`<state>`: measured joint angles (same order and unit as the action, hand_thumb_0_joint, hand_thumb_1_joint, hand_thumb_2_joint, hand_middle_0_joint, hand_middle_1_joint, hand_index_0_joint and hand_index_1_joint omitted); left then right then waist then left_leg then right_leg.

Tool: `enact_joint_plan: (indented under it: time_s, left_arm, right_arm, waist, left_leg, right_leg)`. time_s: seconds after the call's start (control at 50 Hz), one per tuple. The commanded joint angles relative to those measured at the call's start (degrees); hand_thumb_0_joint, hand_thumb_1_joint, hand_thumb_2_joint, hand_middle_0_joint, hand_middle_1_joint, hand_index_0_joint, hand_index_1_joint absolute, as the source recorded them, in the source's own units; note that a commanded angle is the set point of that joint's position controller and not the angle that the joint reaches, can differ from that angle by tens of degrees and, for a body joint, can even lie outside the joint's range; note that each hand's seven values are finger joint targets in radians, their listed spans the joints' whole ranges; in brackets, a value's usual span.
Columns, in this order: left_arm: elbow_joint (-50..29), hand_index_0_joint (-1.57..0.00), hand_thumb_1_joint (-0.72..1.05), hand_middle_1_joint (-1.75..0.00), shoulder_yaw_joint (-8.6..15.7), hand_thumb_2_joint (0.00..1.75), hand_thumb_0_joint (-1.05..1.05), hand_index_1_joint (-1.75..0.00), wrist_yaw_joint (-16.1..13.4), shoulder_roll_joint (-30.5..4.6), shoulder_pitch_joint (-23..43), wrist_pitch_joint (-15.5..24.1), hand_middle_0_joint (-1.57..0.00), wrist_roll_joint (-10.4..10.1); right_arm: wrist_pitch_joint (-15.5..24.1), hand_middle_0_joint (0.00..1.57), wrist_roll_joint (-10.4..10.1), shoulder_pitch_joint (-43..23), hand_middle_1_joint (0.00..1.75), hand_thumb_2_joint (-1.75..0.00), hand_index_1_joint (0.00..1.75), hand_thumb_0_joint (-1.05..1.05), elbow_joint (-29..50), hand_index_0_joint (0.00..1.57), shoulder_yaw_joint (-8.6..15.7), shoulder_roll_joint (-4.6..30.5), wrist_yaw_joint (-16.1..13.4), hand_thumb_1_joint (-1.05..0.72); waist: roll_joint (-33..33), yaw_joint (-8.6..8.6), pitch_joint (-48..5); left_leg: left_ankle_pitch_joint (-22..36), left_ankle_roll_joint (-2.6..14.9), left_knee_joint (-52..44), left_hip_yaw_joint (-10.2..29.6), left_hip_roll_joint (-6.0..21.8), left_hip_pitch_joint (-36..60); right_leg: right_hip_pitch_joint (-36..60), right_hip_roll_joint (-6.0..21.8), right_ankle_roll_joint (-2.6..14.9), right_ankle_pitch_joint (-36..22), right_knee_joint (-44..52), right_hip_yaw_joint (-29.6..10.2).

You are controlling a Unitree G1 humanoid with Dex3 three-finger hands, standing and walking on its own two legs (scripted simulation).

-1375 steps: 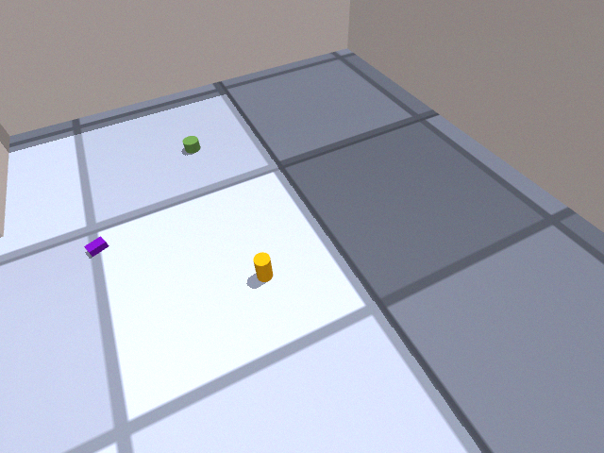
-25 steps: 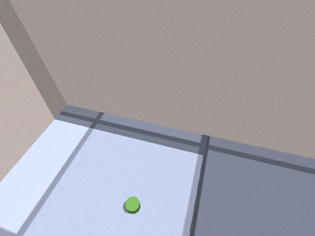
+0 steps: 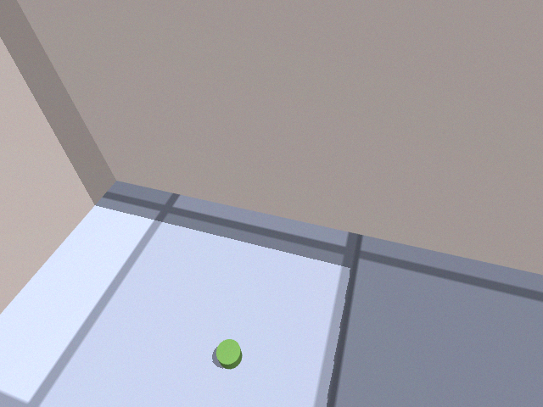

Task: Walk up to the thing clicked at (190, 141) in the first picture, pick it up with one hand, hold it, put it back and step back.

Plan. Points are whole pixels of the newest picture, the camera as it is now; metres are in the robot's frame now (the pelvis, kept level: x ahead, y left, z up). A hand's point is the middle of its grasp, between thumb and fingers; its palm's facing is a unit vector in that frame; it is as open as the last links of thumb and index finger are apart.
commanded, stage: stand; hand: left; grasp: from above
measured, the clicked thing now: (229, 354) +0.43 +0.20 -0.75
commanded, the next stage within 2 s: rise first in 0.46 s
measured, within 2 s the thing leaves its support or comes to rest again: neither
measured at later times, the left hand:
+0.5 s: hand out of the picture +0.07 +0.26 -0.16, palm faces -0.03 -0.94 -0.34, open 7.4 cm
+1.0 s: hand out of the picture +0.14 +0.25 -0.19, palm faces -0.08 -0.92 -0.39, open 12.5 cm
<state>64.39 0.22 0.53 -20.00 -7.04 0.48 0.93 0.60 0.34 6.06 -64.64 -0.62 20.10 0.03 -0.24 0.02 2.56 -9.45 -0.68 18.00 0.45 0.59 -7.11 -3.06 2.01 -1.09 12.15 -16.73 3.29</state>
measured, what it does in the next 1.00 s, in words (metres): stands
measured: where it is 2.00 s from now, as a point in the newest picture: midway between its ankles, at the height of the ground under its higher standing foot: outside the picture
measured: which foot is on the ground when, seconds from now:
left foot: down 0.00-1.00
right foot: down 0.00-1.00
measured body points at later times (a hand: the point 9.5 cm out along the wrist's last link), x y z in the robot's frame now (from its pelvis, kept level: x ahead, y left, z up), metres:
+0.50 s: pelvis +0.00 +0.00 +0.00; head +0.01 +0.00 +0.45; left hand +0.07 +0.30 -0.13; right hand +0.07 -0.30 -0.13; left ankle +0.00 +0.13 -0.75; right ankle -0.03 -0.13 -0.75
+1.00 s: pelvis -0.02 +0.01 -0.04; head +0.05 +0.01 +0.40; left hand +0.14 +0.30 -0.16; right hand +0.07 -0.26 -0.15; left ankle +0.00 +0.13 -0.75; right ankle -0.03 -0.13 -0.75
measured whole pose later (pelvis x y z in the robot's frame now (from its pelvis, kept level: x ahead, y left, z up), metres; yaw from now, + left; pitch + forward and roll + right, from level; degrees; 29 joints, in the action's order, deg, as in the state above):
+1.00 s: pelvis -0.02 +0.01 -0.04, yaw -2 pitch +10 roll -1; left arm 49.3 8.7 -0.6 -17.9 -2.6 -8.0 8.0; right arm 3.1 -1.7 15.2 -38.3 1.2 13.7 -1.0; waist -0.2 2.4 -2.7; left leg -19.9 -0.3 44.6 -1.0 2.0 -35.0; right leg -31.8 1.3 -1.0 22.1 -43.7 1.0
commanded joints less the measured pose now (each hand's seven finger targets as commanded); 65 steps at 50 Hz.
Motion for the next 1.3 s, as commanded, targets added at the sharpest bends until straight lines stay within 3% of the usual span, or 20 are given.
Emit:
enact_joint_plan:
  time_s: [0.0, 0.54, 0.56, 0.58, 0.6, 0.64, 0.68, 0.72, 0.8, 0.9, 0.96, 0.98, 1.04, 1.08, 1.1, 1.14, 1.16, 1.18, 1.2, 1.28]
  left_arm:
    - [-2.9, -0.2, 0.9, -0.3, 2.3, 0.9, 0.0, -0.3, -1.0, -12.1, 1.2, 1.0, -0.2, -0.3]
    - [-3.2, -0.15, 0.82, -0.38, 2.5, 0.94, 0.0, -0.38, -1.1, -12.4, 1.4, 1.1, -0.15, -0.2]
    - [-23.3, -0.16, 0.74, -0.46, 2.7, 1.0, 0.0, -0.46, -2.1, -4.0, 21.5, 6.5, -0.2, -3.7]
    - [-20.4, -0.15, 0.66, -0.54, 2.8, 0.98, 0.0, -0.54, -2.3, -5.2, 27.3, 6.0, -0.19, -3.6]
    - [-12.6, -0.14, 0.59, -0.62, 5.6, 0.97, 0.0, -0.62, -2.3, -9.2, 18.8, 4.2, -0.16, -2.5]
    - [-5.3, -0.11, 0.43, -0.78, 8.3, 0.96, 0.0, -0.78, -1.1, -13.0, 16.6, 2.0, -0.11, -0.4]
    - [-4.0, -0.1, 0.27, -0.94, 10.5, 0.95, 0.0, -0.92, -0.2, -13.4, 13.9, 1.9, -0.07, 2.6]
    - [-5.9, -0.05, 0.11, -1.07, 12.2, 0.99, 0.0, -1.03, 0.2, -12.4, 6.7, 0.7, -0.01, 4.6]
    - [-11.8, -0.06, -0.19, -1.08, 10.7, 1.01, 0.0, -1.05, -0.9, -9.0, 4.2, -4.5, -0.03, 5.7]
    - [-18.9, -0.08, -0.5, -1.08, 10.9, 0.98, 0.0, -1.07, -2.3, -8.8, 5.0, -8.3, -0.07, 7.0]
    - [-21.8, -0.07, -0.54, -1.08, 12.8, 0.98, 0.0, -1.07, -2.9, -10.2, 4.3, -8.1, -0.07, 7.9]
    - [-27.6, -0.06, -0.53, -1.08, 12.3, 0.99, 0.0, -1.08, -2.8, -10.2, 6.5, -7.4, -0.06, 8.0]
    - [-29.2, -0.05, -0.56, -1.07, 12.2, 1.01, 0.0, -1.08, -2.6, -8.9, 1.5, -8.0, -0.06, 8.7]
    - [-31.3, -0.05, -0.56, -1.07, 12.8, 1.01, 0.0, -1.08, -2.5, -9.4, -1.4, -8.9, -0.06, 9.3]
    - [-35.2, -0.05, -0.56, -1.07, 11.0, 1.02, 0.0, -1.08, -2.2, -8.4, -0.7, -9.3, -0.06, 9.5]
    - [-39.2, -0.04, -0.56, -1.07, 11.0, 1.01, 0.0, -1.08, -2.1, -8.4, -1.0, -9.9, -0.05, 9.6]
    - [-35.1, -0.05, -0.56, -1.07, 12.3, 1.0, 0.0, -1.08, -2.3, -9.0, -5.1, -10.9, -0.05, 10.0]
    - [-40.2, -0.05, -0.55, -1.07, 10.0, 1.0, 0.0, -1.08, -2.0, -7.6, -3.2, -11.0, -0.06, 10.1]
    - [-37.9, -0.04, -0.55, -1.06, 11.8, 1.0, 0.0, -1.07, -2.1, -8.8, -5.2, -11.6, -0.05, 10.5]
    - [-39.7, -0.05, -0.54, -1.08, 12.0, 0.98, 0.0, -1.08, -2.4, -8.6, -8.1, -12.4, -0.05, 11.6]
  right_arm:
    - [1.1, 0.2, 0.1, -2.3, 0.3, -0.9, 0.3, 0.0, 3.0, 0.2, 2.2, 12.4, -0.7, -0.9]
    - [1.2, 0.2, 0.1, -1.7, 0.3, -0.92, 0.3, 0.0, 3.5, 0.2, 2.1, 12.1, -0.7, -0.93]
    - [3.8, 0.2, -4.0, -1.1, 0.3, -0.92, 0.3, 0.0, 19.5, 0.2, 0.5, 3.3, -2.0, -1.0]
    - [3.6, 0.2, -4.0, 2.0, 0.3, -0.91, 0.3, 0.0, 16.3, 0.2, 0.5, 4.6, -2.4, -0.94]
    - [2.9, 0.2, -4.1, 4.7, 0.3, -0.91, 0.3, 0.0, 16.7, 0.2, 1.6, 6.2, -3.0, -0.94]
    - [2.4, 0.2, -3.6, 5.8, 0.3, -0.91, 0.3, 0.0, 18.9, 0.2, 2.8, 6.4, -3.1, -0.93]
    - [2.8, 0.2, -2.0, 7.9, 0.3, -0.91, 0.3, 0.0, 20.9, 0.2, 4.5, 5.9, -3.0, -0.95]
    - [3.1, 0.2, -1.3, 8.6, 0.3, -0.92, 0.3, 0.0, 24.3, 0.2, 5.4, 5.4, -2.1, -0.97]
    - [3.2, 0.2, -2.4, 6.8, 0.3, -0.91, 0.3, 0.0, 30.0, 0.2, 5.3, 4.4, -1.8, -0.95]
    - [4.3, 0.2, -2.1, 6.7, 0.3, -0.9, 0.3, 0.0, 33.2, 0.2, 5.1, 3.1, -1.7, -0.9]
    - [5.7, 0.2, -1.6, 8.2, 0.3, -0.9, 0.3, 0.0, 34.0, 0.2, 5.6, 3.3, -1.7, -0.89]
    - [6.4, 0.2, -1.5, 7.7, 0.3, -0.9, 0.3, 0.0, 34.8, 0.2, 5.6, 2.6, -1.8, -0.88]
    - [7.4, 0.2, -1.3, 8.3, 0.3, -0.9, 0.3, 0.0, 35.8, 0.2, 6.0, 3.1, -2.2, -0.89]
    - [7.8, 0.2, -1.2, 8.5, 0.3, -0.9, 0.3, 0.0, 36.0, 0.2, 5.8, 2.6, -2.5, -0.88]
    - [8.0, 0.2, -1.2, 8.2, 0.3, -0.9, 0.3, 0.0, 36.8, 0.2, 6.1, 2.9, -2.6, -0.88]
    - [8.6, 0.2, -1.1, 7.6, 0.3, -0.89, 0.3, 0.0, 37.4, 0.2, 5.9, 2.5, -2.9, -0.86]
    - [8.7, 0.2, -0.9, 8.3, 0.3, -0.89, 0.3, 0.0, 36.4, 0.2, 5.8, 2.5, -3.0, -0.87]
    - [9.1, 0.2, -1.0, 7.4, 0.3, -0.89, 0.3, 0.0, 37.6, 0.2, 5.8, 2.5, -3.0, -0.87]
    - [9.2, 0.2, -0.8, 7.8, 0.3, -0.89, 0.3, 0.0, 37.2, 0.2, 5.9, 2.6, -3.1, -0.86]
    - [10.0, 0.2, -0.6, 7.2, 0.3, -0.89, 0.3, 0.0, 38.1, 0.2, 5.6, 2.0, -3.3, -0.86]
  waist:
    - [0.2, -0.31, -4.1]
    - [0.3, -0.12, -3.6]
    - [-2.2, 6.75, 1.0]
    - [-1.4, 5.34, -1.1]
    - [2.5, 3.99, -0.3]
    - [3.8, 2.53, -4.1]
    - [1.8, 1.28, -11.1]
    - [-2.8, -1.82, -16.5]
    - [-1.5, -0.68, -15.1]
    - [-0.4, 0.37, -14.7]
    - [-0.8, 0.8, -16.1]
    - [-2.1, 0.37, -18.0]
    - [-2.9, 1.7, -19.9]
    - [-2.9, 1.1, -21.1]
    - [-3.0, 1.64, -21.4]
    - [-4.1, 1.55, -21.2]
    - [-2.6, 1.67, -21.1]
    - [-3.0, 2.03, -20.9]
    - [-2.9, 2.11, -20.6]
    - [-2.1, 1.93, -20.4]
  left_leg:
    - [11.8, 1.5, -1.4, 5.1, 7.1, 2.0]
    - [11.7, 1.9, -1.5, 4.8, 7.1, 1.9]
    - [0.5, 1.11, 1.5, -3.0, -0.9, -3.9]
    - [-1.2, 1.22, 2.3, -2.9, -1.3, -3.6]
    - [-1.7, 1.41, 3.0, -2.7, -0.8, -5.2]
    - [-0.3, 1.72, 8.1, -2.4, -1.1, -9.0]
    - [2.2, 1.34, 12.4, -2.1, -1.2, -10.5]
    - [4.0, 0.6, 14.8, -2.1, -1.7, -11.8]
    - [2.4, 0.54, 14.4, -1.7, -1.3, -13.9]
    - [-1.3, 0.89, 20.7, -1.8, -0.8, -19.8]
    - [-2.3, 0.91, 25.5, -1.3, -0.2, -23.6]
    - [-2.2, 0.9, 27.1, -1.2, -0.3, -24.3]
    - [-1.2, 0.86, 29.9, -0.5, 0.5, -25.1]
    - [-0.4, 0.84, 31.3, -0.2, 0.7, -25.8]
    - [-1.1, 0.95, 31.7, -0.1, 0.8, -26.1]
    - [-1.5, 0.86, 32.9, -0.1, 0.7, -27.2]
    - [-1.0, 0.94, 33.6, 0.1, 0.9, -28.2]
    - [-1.6, 1.05, 34.3, 0.1, 0.8, -28.9]
    - [-2.2, 1.04, 34.9, 0.1, 0.9, -29.8]
    - [-4.8, 1.28, 37.3, -0.1, 0.7, -33.3]
  right_leg:
    - [-0.7, 6.8, 1.85, -8.8, 2.5, -5.0]
    - [-0.6, 6.7, 1.77, -9.5, 2.5, -5.2]
    - [-15.5, -1.4, 1.59, -5.6, -2.0, -2.0]
    - [-13.4, -1.3, 1.66, -4.0, -2.5, -1.4]
    - [-13.1, -1.8, 1.74, -2.1, -2.8, -0.5]
    - [-15.2, -1.9, 2.02, -2.2, -6.9, -0.6]
    - [-16.0, -1.7, 2.12, -5.1, -11.8, -1.1]
    - [-15.4, -1.7, 2.67, -5.3, -15.2, -1.2]
    - [-17.3, -2.5, 2.67, -2.9, -15.0, -0.7]
    - [-24.6, -2.6, 2.25, 1.2, -20.4, -0.8]
    - [-29.1, -2.7, 2.13, 2.3, -25.7, -0.9]
    - [-30.2, -2.5, 2.12, 2.3, -27.1, -1.1]
    - [-33.8, -2.7, 2.15, 1.5, -31.0, -1.1]
    - [-34.6, -2.6, 2.12, 1.1, -32.5, -1.1]
    - [-35.5, -2.7, 2.16, 1.7, -32.5, -1.2]
    - [-36.2, -2.6, 2.08, 2.0, -33.5, -1.2]
    - [-36.5, -2.7, 1.97, 1.8, -34.2, -1.0]
    - [-37.8, -2.7, 1.96, 2.1, -34.5, -1.1]
    - [-38.2, -2.6, 1.94, 2.7, -35.2, -1.1]
    - [-40.6, -2.5, 2.0, 4.6, -36.9, -1.2]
